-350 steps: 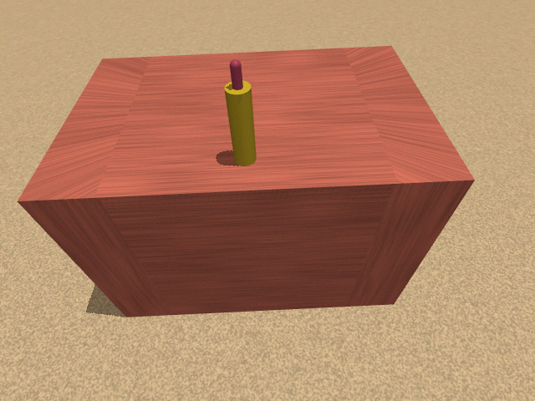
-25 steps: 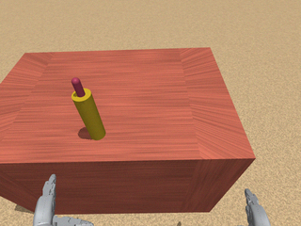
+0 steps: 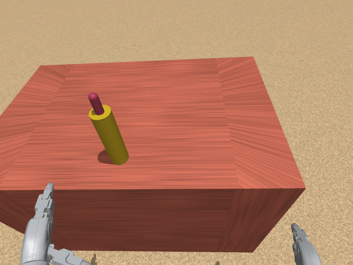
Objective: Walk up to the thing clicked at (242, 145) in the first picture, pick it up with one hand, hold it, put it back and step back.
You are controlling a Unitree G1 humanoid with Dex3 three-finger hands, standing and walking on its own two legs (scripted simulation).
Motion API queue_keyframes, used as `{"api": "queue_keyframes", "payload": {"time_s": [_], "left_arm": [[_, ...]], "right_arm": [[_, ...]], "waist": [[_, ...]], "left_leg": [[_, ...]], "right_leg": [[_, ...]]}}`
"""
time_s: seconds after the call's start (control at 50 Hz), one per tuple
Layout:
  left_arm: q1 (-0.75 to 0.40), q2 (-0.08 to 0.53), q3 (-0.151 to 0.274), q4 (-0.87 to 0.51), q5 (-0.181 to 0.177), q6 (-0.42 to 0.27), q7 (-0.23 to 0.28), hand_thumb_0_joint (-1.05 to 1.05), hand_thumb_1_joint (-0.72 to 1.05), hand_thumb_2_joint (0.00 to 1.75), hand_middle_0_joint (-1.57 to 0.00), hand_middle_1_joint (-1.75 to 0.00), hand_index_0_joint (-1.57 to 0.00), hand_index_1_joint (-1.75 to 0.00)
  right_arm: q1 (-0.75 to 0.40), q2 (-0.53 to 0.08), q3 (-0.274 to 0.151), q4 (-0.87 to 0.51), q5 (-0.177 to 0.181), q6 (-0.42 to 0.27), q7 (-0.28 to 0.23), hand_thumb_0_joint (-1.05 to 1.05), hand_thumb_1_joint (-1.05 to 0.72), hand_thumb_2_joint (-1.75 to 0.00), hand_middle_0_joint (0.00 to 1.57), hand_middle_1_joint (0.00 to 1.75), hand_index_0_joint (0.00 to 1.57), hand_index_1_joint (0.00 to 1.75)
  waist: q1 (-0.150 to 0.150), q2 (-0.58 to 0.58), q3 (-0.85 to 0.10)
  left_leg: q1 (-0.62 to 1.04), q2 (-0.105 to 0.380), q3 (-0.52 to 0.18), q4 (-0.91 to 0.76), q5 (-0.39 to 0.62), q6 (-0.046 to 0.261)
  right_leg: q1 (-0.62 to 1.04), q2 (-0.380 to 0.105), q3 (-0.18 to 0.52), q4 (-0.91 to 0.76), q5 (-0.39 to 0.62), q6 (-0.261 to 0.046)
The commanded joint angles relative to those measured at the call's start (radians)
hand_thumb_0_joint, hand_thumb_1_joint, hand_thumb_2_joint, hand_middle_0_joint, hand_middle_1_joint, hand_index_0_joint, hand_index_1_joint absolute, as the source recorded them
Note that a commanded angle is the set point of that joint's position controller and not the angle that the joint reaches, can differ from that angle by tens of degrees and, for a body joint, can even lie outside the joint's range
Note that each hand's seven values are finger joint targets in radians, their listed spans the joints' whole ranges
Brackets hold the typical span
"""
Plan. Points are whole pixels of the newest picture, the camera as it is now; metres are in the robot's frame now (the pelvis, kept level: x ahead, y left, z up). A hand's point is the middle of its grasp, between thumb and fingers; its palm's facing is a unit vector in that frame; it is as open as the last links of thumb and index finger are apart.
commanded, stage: rise first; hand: left
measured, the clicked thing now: (108, 130) +0.44 +0.22 +0.05
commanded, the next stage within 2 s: go down in 0.68 s
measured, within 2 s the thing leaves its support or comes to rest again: neither
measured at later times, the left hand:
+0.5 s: hand (58, 237) +0.17 +0.24 +0.06, palm faces +0.27 -0.88 -0.39, open 17.5 cm
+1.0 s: hand (50, 229) +0.17 +0.25 +0.08, palm faces +0.30 -0.89 -0.35, open 17.6 cm
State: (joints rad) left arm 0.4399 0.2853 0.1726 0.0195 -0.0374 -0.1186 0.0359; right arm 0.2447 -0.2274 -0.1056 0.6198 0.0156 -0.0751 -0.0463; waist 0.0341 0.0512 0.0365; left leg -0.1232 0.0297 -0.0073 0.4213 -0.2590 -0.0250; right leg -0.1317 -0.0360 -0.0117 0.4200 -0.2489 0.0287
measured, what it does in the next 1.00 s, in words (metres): stands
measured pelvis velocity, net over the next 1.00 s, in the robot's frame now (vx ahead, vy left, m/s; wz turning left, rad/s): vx -0.02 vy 0.00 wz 0.02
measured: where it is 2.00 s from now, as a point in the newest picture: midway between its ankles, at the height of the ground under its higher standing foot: outside the picture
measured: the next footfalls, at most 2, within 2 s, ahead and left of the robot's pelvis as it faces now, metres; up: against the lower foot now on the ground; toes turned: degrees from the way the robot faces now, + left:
none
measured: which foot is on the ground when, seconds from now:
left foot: down 0.00-1.00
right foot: down 0.00-1.00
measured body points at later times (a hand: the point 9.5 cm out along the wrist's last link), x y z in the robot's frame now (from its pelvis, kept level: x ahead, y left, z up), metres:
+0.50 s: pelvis -0.02 +0.00 +0.00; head -0.02 -0.02 +0.45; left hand +0.15 +0.29 +0.09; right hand +0.14 -0.25 -0.10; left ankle -0.02 +0.14 -0.74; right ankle -0.01 -0.14 -0.74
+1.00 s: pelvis -0.02 +0.00 -0.01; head -0.02 -0.01 +0.44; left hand +0.15 +0.30 +0.10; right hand +0.15 -0.26 -0.09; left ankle -0.02 +0.14 -0.74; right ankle -0.01 -0.14 -0.74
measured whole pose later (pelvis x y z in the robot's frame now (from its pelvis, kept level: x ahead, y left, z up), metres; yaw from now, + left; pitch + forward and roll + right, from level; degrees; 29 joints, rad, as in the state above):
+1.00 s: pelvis -0.02 +0.00 -0.01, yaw +1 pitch -2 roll +0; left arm 0.42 0.29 0.29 -0.08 -0.07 -0.28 -0.04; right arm 0.25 -0.22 -0.13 0.62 0.01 -0.13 -0.03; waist 0.04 0.04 0.02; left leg -0.19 0.02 -0.02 0.50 -0.27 -0.02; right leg -0.19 -0.05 -0.03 0.49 -0.26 0.03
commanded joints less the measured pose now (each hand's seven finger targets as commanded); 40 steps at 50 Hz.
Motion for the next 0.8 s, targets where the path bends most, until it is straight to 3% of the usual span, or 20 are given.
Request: {"api": "queue_keyframes", "payload": {"time_s": [0.0, 0.02, 0.08, 0.14, 0.22, 0.26, 0.3, 0.34, 0.38, 0.42, 0.46, 0.48, 0.54, 0.58, 0.6, 0.66, 0.7, 0.74, 0.76, 0.78], "left_arm": [[-0.04, 0.169, 0.113, -0.211, -0.005, -0.081, 0.009, 0.0, -0.56, 0.03, -0.05, -0.05, -0.05, -0.06], [-0.047, 0.176, 0.121, -0.221, -0.007, -0.083, 0.008, 0.0, -0.56, 0.03, -0.05, -0.05, -0.04, -0.06], [-0.035, 0.177, 0.131, -0.252, -0.009, -0.097, 0.005, 0.0, -0.54, 0.03, -0.05, -0.04, -0.04, -0.05], [-0.035, 0.191, 0.149, -0.265, -0.008, -0.107, 0.006, 0.0, -0.56, 0.04, -0.05, -0.05, -0.04, -0.06], [-0.039, 0.177, 0.141, -0.289, -0.009, -0.121, 0.004, 0.0, -0.55, 0.04, -0.05, -0.05, -0.04, -0.06], [-0.032, 0.197, 0.162, -0.3, -0.008, -0.126, 0.006, 0.0, -0.56, 0.04, -0.05, -0.05, -0.04, -0.06], [-0.029, 0.177, 0.145, -0.318, -0.006, -0.137, 0.003, 0.0, -0.55, 0.04, -0.05, -0.05, -0.04, -0.06], [-0.016, 0.192, 0.161, -0.297, -0.009, -0.141, 0.005, 0.0, -0.56, 0.05, -0.05, -0.05, -0.04, -0.06], [-0.036, 0.18, 0.149, -0.302, -0.009, -0.146, 0.0, 0.0, -0.56, 0.05, -0.05, -0.05, -0.05, -0.06], [-0.042, 0.188, 0.16, -0.315, -0.006, -0.154, 0.002, 0.0, -0.56, 0.05, -0.05, -0.06, -0.05, -0.06], [-0.036, 0.182, 0.153, -0.326, -0.007, -0.161, 0.0, 0.0, -0.56, 0.05, -0.05, -0.06, -0.05, -0.06], [-0.046, 0.189, 0.161, -0.313, -0.007, -0.162, 0.0, 0.0, -0.56, 0.05, -0.05, -0.05, -0.05, -0.06], [-0.057, 0.19, 0.164, -0.331, -0.005, -0.17, 0.002, 0.0, -0.57, 0.06, -0.05, -0.06, -0.05, -0.07], [-0.039, 0.193, 0.165, -0.332, -0.009, -0.173, 0.001, 0.0, -0.57, 0.06, -0.05, -0.06, -0.05, -0.07], [-0.031, 0.19, 0.165, -0.361, -0.009, -0.178, 0.001, 0.0, -0.56, 0.06, -0.05, -0.06, -0.05, -0.06], [-0.008, 0.196, 0.175, -0.352, -0.008, -0.185, 0.002, 0.0, -0.56, 0.07, -0.05, -0.06, -0.05, -0.06], [-0.009, 0.172, 0.151, -0.368, -0.008, -0.19, -0.004, 0.0, -0.57, 0.07, -0.05, -0.06, -0.05, -0.07], [-0.003, 0.195, 0.181, -0.366, -0.01, -0.193, -0.002, 0.0, -0.57, 0.07, -0.06, -0.06, -0.05, -0.07], [-0.003, 0.179, 0.161, -0.381, -0.009, -0.197, -0.004, 0.0, -0.55, 0.0, -0.06, -0.06, -0.08, -0.04], [-0.051, 0.076, 0.136, -0.388, -0.045, -0.221, -0.031, 0.0, -0.56, 0.08, -0.05, -0.04, -0.01, -0.07]], "right_arm": [[-0.071, -0.106, -0.036, -0.145, 0.001, -0.054, -0.008, 0.0, 0.53, -0.04, 0.05, 0.05, 0.05, 0.05], [-0.071, -0.124, -0.057, -0.141, 0.0, -0.055, -0.01, 0.0, 0.53, -0.03, 0.05, 0.05, 0.05, 0.05], [-0.07, -0.095, -0.031, -0.133, 0.003, -0.059, -0.005, 0.0, 0.54, -0.03, 0.05, 0.05, 0.05, 0.05], [-0.082, -0.133, -0.059, -0.166, 0.0, -0.068, -0.009, 0.0, 0.53, -0.04, 0.05, 0.05, 0.05, 0.05], [-0.093, -0.097, -0.037, -0.119, 0.001, -0.074, -0.004, 0.0, 0.54, -0.04, 0.05, 0.05, 0.05, 0.05], [-0.089, -0.154, -0.081, -0.165, 0.0, -0.081, -0.01, 0.0, 0.53, -0.04, 0.05, 0.05, 0.05, 0.05], [-0.08, -0.078, -0.018, -0.155, 0.001, -0.084, -0.001, 0.0, 0.53, -0.04, 0.05, 0.05, 0.05, 0.05], [-0.078, -0.118, -0.063, -0.121, 0.001, -0.084, -0.007, 0.0, 0.54, -0.05, 0.05, 0.05, 0.05, 0.05], [-0.083, -0.101, -0.043, -0.117, -0.002, -0.088, -0.003, 0.0, 0.53, -0.05, 0.05, 0.05, 0.05, 0.05], [-0.079, -0.122, -0.065, -0.119, -0.004, -0.092, -0.006, 0.0, 0.53, -0.05, 0.05, 0.05, 0.05, 0.05], [-0.092, -0.098, -0.04, -0.128, 0.0, -0.096, -0.003, 0.0, 0.53, -0.05, 0.05, 0.05, 0.05, 0.05], [-0.085, -0.119, -0.061, -0.126, -0.001, -0.099, -0.006, 0.0, 0.54, -0.05, 0.05, 0.05, 0.05, 0.05], [-0.09, -0.109, -0.049, -0.122, -0.004, -0.105, -0.004, 0.0, 0.53, -0.06, 0.05, 0.05, 0.05, 0.05], [-0.093, -0.138, -0.072, -0.126, -0.002, -0.111, -0.006, 0.0, 0.53, -0.06, 0.05, 0.05, 0.05, 0.05], [-0.091, -0.113, -0.055, -0.107, 0.0, -0.111, -0.003, 0.0, 0.53, -0.06, 0.05, 0.05, 0.05, 0.05], [-0.095, -0.114, -0.059, -0.117, 0.004, -0.116, -0.002, 0.0, 0.53, -0.06, 0.05, 0.05, 0.05, 0.05], [-0.091, -0.097, -0.044, -0.123, 0.001, -0.119, 0.003, 0.0, 0.52, -0.06, 0.05, 0.05, 0.05, 0.05], [-0.085, -0.106, -0.053, -0.113, 0.002, -0.118, 0.004, 0.0, 0.52, -0.06, 0.05, 0.05, 0.05, 0.05], [-0.108, -0.093, -0.038, -0.139, 0.004, -0.121, 0.006, 0.0, 0.53, -0.04, 0.05, 0.05, 0.05, 0.05], [-0.122, -0.058, 0.002, -0.147, -0.006, -0.122, 0.018, 0.0, 0.59, -0.05, 0.05, 0.05, 0.05, 0.05]], "waist": [[0.01, -0.054, -0.076], [0.004, -0.034, -0.075], [0.013, -0.025, -0.061], [0.002, -0.036, -0.082], [0.018, -0.017, -0.047], [-0.002, -0.045, -0.077], [0.013, -0.033, -0.067], [0.011, -0.027, -0.043], [0.005, -0.039, -0.039], [0.002, -0.041, -0.053], [0.012, -0.026, -0.056], [0.003, -0.043, -0.056], [0.011, -0.029, -0.05], [0.006, -0.027, -0.046], [0.019, -0.015, -0.046], [0.022, -0.019, -0.041], [0.022, -0.017, -0.046], [0.025, -0.021, -0.041], [0.025, -0.005, -0.052], [0.006, -0.057, -0.077]], "left_leg": [[0.005, -0.035, 0.057, -0.046, 0.257, 0.03], [0.007, -0.038, 0.062, -0.048, 0.242, 0.03], [-0.007, -0.04, 0.058, -0.051, 0.214, 0.032], [0.003, -0.036, 0.054, -0.053, 0.214, 0.031], [-0.016, -0.037, 0.05, -0.06, 0.18, 0.029], [0.003, -0.035, 0.047, -0.057, 0.183, 0.033], [-0.009, -0.039, 0.05, -0.055, 0.181, 0.034], [-0.017, -0.043, 0.054, -0.06, 0.158, 0.034], [-0.02, -0.042, 0.052, -0.06, 0.136, 0.037], [-0.013, -0.04, 0.048, -0.062, 0.14, 0.037], [-0.012, -0.042, 0.05, -0.066, 0.135, 0.036], [-0.012, -0.04, 0.047, -0.063, 0.137, 0.037], [-0.024, -0.036, 0.043, -0.075, 0.108, 0.034], [-0.027, -0.04, 0.046, -0.076, 0.095, 0.034], [-0.028, -0.039, 0.044, -0.076, 0.102, 0.033], [-0.034, -0.04, 0.044, -0.074, 0.108, 0.033], [-0.034, -0.036, 0.045, -0.074, 0.112, 0.032], [-0.042, -0.038, 0.043, -0.072, 0.118, 0.032], [-0.034, -0.041, 0.048, -0.071, 0.121, 0.031], [-0.069, -0.041, 0.044, -0.016, 0.097, 0.03]], "right_leg": [[0.02, 0.024, -0.058, -0.055, 0.236, -0.024], [0.01, 0.019, -0.054, -0.061, 0.228, -0.023], [0.01, 0.019, -0.057, -0.063, 0.196, -0.025], [0.02, 0.025, -0.058, -0.059, 0.195, -0.026], [0.002, 0.025, -0.062, -0.06, 0.156, -0.029], [0.007, 0.026, -0.061, -0.062, 0.163, -0.027], [0.013, 0.023, -0.062, -0.066, 0.157, -0.026], [-0.004, 0.02, -0.061, -0.071, 0.136, -0.026], [-0.012, 0.019, -0.06, -0.073, 0.118, -0.023], [-0.009, 0.021, -0.06, -0.07, 0.125, -0.024], [-0.007, 0.02, -0.059, -0.071, 0.117, -0.026], [-0.01, 0.023, -0.061, -0.068, 0.119, -0.024], [-0.006, 0.029, -0.067, -0.068, 0.089, -0.028], [-0.011, 0.029, -0.064, -0.072, 0.078, -0.027], [-0.01, 0.029, -0.067, -0.068, 0.079, -0.03], [-0.002, 0.028, -0.069, -0.069, 0.084, -0.03], [0.003, 0.03, -0.07, -0.066, 0.089, -0.029], [0.006, 0.03, -0.069, -0.065, 0.093, -0.028], [-0.002, 0.027, -0.065, -0.066, 0.095, -0.03], [-0.031, 0.025, -0.056, -0.038, 0.075, -0.018]]}}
